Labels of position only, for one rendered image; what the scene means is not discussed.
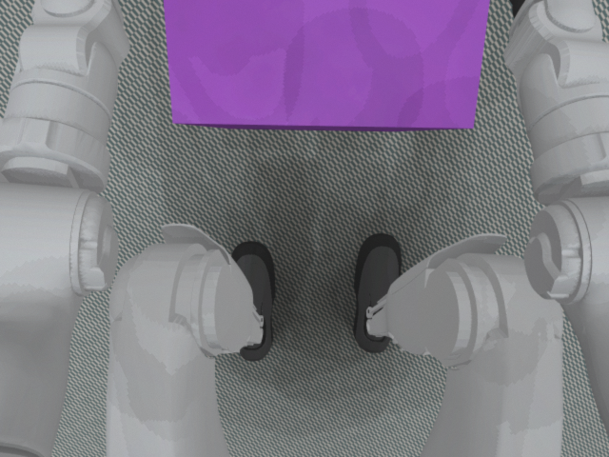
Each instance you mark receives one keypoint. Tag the carton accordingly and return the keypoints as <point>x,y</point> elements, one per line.
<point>353,65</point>

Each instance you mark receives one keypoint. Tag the right robot thigh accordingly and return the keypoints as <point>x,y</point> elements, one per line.
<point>479,313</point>

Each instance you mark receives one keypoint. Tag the left robot upper arm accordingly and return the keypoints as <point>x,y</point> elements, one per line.
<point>57,245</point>

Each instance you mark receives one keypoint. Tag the right robot upper arm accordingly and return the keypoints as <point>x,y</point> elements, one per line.
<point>567,259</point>

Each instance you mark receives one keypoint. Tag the right robot forearm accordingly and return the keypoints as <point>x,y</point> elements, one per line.
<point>561,67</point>

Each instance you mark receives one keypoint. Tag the left robot forearm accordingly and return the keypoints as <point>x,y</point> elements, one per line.
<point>55,128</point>

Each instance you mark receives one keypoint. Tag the robot right foot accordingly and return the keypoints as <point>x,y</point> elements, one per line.
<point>378,265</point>

